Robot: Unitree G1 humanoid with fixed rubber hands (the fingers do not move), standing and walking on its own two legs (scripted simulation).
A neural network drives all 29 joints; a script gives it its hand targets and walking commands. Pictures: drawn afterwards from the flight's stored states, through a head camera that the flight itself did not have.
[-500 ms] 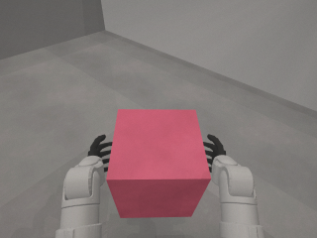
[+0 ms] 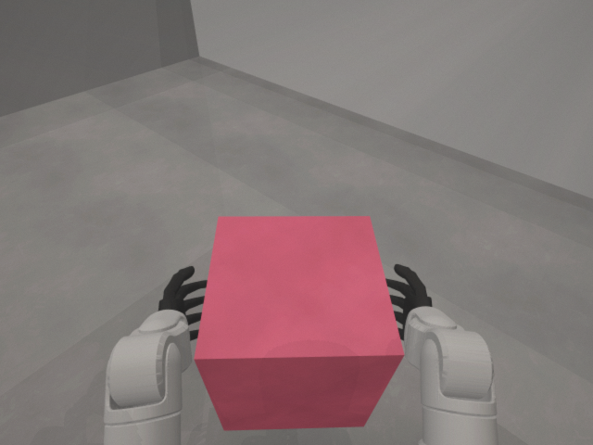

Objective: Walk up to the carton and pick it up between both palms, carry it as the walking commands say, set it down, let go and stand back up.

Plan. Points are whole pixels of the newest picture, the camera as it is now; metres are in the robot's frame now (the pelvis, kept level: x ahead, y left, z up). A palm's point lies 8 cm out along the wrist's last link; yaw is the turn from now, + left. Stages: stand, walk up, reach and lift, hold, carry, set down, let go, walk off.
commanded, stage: carry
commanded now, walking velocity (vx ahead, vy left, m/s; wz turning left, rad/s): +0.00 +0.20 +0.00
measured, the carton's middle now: (294, 326) +0.30 +0.00 +0.02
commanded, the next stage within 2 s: none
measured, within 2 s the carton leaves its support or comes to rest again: neither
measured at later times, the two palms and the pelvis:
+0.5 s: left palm (148, 337) +0.25 +0.18 +0.08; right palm (393, 327) +0.26 -0.13 +0.08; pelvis -0.01 +0.02 -0.01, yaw +1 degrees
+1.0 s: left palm (151, 339) +0.25 +0.17 +0.08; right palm (397, 329) +0.25 -0.13 +0.08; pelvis -0.02 +0.02 -0.01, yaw +1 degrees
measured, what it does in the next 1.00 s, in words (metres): stands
